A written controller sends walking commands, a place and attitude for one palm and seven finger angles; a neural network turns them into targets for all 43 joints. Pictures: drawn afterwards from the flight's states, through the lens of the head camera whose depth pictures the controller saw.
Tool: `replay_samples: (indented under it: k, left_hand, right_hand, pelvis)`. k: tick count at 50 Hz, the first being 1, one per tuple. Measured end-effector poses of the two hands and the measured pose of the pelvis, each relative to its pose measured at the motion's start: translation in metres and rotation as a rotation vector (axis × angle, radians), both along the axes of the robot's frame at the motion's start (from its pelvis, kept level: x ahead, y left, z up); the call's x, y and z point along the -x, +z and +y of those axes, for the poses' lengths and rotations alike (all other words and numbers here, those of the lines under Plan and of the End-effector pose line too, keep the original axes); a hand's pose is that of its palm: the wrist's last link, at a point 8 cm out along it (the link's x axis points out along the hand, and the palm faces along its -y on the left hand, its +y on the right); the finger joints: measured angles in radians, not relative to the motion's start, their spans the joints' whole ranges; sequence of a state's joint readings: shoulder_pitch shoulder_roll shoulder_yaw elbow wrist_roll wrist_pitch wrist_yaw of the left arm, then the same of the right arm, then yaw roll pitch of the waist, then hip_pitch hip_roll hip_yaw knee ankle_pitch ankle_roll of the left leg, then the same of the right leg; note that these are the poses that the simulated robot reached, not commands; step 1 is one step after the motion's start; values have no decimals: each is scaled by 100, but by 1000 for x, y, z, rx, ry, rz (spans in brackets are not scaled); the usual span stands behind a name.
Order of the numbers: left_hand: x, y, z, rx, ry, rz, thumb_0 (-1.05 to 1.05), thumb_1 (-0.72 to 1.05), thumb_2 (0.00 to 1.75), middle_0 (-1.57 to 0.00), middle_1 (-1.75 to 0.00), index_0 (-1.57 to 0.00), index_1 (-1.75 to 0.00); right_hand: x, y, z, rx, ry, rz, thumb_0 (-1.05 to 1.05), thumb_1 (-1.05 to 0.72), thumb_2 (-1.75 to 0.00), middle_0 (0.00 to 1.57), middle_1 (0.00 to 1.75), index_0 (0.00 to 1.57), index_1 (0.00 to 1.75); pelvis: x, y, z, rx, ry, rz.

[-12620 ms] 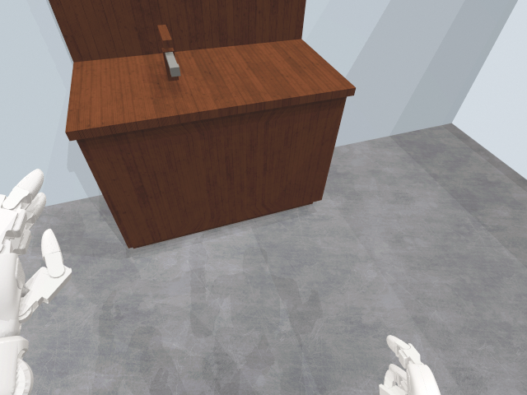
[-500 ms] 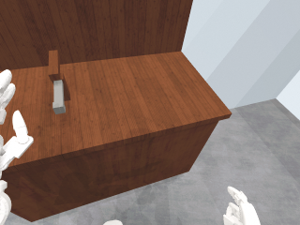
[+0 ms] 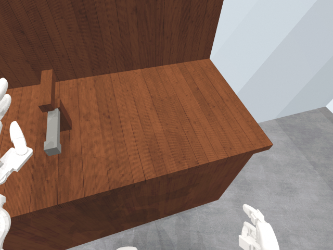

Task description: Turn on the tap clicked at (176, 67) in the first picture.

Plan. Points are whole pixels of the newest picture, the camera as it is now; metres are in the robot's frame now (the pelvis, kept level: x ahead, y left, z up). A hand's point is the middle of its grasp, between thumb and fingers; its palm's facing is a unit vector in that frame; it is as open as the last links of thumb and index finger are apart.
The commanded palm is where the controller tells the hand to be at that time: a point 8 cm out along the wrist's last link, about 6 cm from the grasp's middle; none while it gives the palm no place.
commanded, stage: come to a stop and stand still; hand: left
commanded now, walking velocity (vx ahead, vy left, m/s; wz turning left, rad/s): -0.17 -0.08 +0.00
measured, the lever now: (52, 147) +0.32 +0.30 +0.05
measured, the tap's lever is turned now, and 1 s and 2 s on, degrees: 0 0 0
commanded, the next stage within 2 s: none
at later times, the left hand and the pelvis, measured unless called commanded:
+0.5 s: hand (5, 145) +0.23 +0.27 +0.20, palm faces +0.47 -0.78 -0.41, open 7.4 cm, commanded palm +0.15 +0.27 +0.19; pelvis -0.01 -0.01 +0.02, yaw -1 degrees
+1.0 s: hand out of the picture +0.14 +0.30 +0.19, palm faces +0.45 -0.82 -0.35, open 7.4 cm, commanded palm +0.07 +0.33 +0.19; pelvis -0.07 +0.04 +0.01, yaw +3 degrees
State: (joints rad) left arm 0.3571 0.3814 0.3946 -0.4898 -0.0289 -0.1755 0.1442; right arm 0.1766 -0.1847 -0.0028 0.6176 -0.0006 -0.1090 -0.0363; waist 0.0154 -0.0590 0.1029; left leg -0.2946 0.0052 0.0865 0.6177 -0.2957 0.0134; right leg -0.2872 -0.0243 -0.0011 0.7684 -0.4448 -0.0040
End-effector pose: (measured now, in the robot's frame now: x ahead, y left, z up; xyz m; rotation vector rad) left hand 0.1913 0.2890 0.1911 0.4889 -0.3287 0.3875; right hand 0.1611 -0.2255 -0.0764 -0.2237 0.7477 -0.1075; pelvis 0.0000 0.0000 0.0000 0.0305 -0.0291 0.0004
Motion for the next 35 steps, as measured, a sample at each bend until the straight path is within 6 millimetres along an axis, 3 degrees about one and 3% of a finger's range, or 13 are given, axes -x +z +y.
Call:
replay_samples:
  k: [4,8,13,18,21,23,26,32,35]
  left_hand:
    - [-12,14,-17,-34,-44,7,1,89,90,-21,-30,-21,-30]
    - [-12,21,-26,-42,-67,47,1,89,90,-22,-30,-21,-30]
    - [-8,13,-21,-19,-18,106,1,89,90,-22,-30,-21,-31]
    - [0,0,-19,57,19,122,1,89,90,-22,-30,-21,-30]
    - [7,4,-17,21,7,110,1,89,90,-22,-30,-21,-31]
    - [5,19,3,-61,14,29,1,88,90,-22,-30,-21,-31]
    - [10,23,21,-20,36,-43,1,88,90,-22,-30,-21,-31]
    - [39,1,1,49,-120,18,1,89,90,-21,-30,-20,-30]
    - [52,-7,9,38,-141,53,1,89,90,-22,-30,-21,-30]
  right_hand:
    - [-20,9,3,-43,13,-51,1,-91,-90,20,30,21,30]
    - [-33,20,2,-66,3,-79,1,-91,-90,20,30,21,30]
    - [-42,27,-7,-37,0,-99,1,-91,-90,21,30,21,30]
    - [-41,29,-16,3,2,-97,1,-91,-90,20,30,21,30]
    - [-33,32,-17,29,11,-100,1,-91,-90,20,30,21,30]
    - [-23,32,-15,43,41,-80,1,-91,-90,20,30,20,30]
    - [-6,34,-11,29,49,-86,1,-91,-90,20,30,21,30]
    - [36,35,4,19,-2,-100,1,-91,-90,20,30,21,30]
    - [56,33,16,26,-14,-75,1,-91,-90,20,30,21,30]
  pelvis:
    - [-12,6,-6,27,14,2]
    - [-21,14,-11,29,1,27]
    - [-23,17,-14,29,-12,40]
    - [-13,16,-14,39,-2,34]
    - [-4,16,-14,43,5,28]
    - [6,17,-15,38,3,29]
    - [18,16,-7,44,-17,17]
    - [36,15,16,44,-25,-3]
    - [43,16,24,52,-17,-6]
